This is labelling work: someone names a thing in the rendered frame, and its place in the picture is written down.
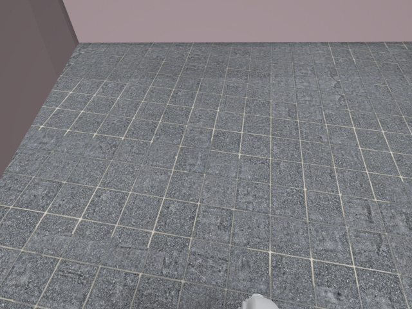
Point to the robot right thigh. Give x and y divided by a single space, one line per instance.
257 302

